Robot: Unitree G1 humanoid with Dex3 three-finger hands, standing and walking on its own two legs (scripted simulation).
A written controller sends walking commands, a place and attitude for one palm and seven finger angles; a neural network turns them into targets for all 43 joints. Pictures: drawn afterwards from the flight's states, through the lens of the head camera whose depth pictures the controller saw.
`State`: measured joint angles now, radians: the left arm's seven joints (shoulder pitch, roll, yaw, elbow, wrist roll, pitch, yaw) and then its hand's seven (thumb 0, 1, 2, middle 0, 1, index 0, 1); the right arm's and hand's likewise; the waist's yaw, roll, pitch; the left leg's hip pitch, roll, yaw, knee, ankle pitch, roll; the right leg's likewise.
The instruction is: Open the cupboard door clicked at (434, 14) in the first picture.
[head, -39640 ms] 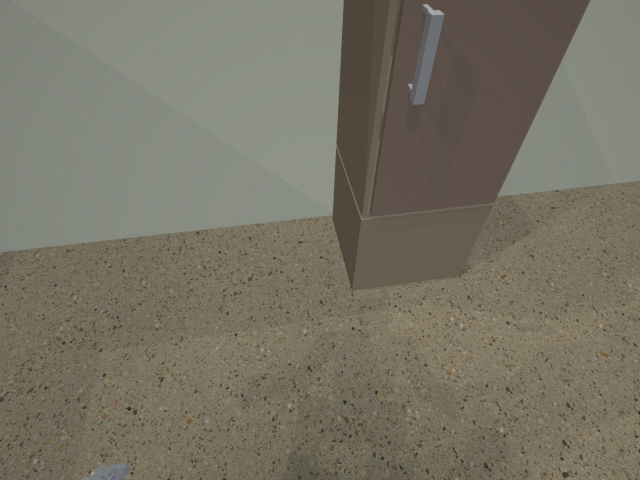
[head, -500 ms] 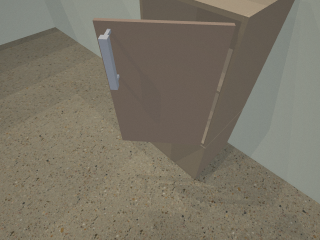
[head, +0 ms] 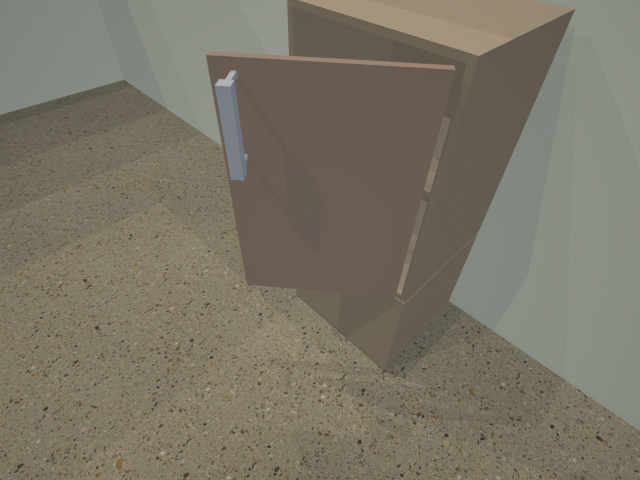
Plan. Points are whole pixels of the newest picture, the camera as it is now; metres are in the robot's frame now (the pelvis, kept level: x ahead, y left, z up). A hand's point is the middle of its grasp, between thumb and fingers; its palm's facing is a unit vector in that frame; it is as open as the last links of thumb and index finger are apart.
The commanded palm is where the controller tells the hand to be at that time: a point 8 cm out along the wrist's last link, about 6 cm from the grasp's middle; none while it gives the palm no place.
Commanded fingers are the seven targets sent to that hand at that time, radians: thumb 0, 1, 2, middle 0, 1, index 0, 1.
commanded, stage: come to a stop and stand still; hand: left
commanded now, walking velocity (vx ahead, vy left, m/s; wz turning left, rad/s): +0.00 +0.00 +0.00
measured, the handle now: (235, 127) +0.64 +0.18 +0.14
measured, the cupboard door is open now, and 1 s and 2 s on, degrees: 40 40 40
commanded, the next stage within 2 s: look again from close up in 0.70 s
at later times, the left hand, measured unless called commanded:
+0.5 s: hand out of the picture +0.02 +0.23 -0.17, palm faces -0.02 -0.97 -0.24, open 7.4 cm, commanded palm none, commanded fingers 0.00 0.90 0.90 -0.20 -0.30 -0.20 -0.30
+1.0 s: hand out of the picture +0.02 +0.24 -0.17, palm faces +0.00 -0.97 -0.25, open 7.4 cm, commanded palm none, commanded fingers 0.00 0.90 0.90 -0.20 -0.30 -0.20 -0.30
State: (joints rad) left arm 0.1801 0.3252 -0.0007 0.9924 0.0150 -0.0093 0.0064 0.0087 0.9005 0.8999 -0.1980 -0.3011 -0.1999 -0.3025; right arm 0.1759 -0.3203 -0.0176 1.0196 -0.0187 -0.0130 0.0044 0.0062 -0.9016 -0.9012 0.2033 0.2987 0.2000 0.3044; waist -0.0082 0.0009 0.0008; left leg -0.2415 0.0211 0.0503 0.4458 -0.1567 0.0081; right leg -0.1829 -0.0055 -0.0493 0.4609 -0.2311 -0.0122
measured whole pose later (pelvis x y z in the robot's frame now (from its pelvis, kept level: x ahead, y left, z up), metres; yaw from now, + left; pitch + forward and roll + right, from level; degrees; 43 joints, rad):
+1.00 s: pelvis +0.01 +0.03 +0.01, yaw +0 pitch -2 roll +0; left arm 0.26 0.25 -0.01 1.10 0.02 -0.01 0.02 0.01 0.90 0.90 -0.20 -0.30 -0.20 -0.30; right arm 0.19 -0.24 -0.02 1.12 -0.01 -0.01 0.00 0.00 -0.90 -0.90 0.20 0.30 0.20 0.30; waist 0.01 -0.02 0.03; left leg -0.20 -0.03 0.07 0.35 -0.12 0.05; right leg -0.14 -0.05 -0.04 0.37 -0.19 0.03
